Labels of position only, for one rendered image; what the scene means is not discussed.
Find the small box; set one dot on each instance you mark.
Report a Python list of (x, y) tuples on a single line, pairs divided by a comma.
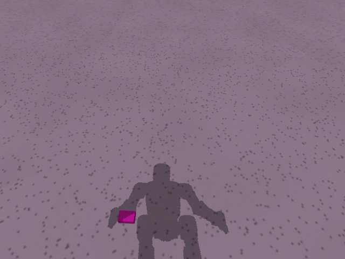
[(126, 216)]

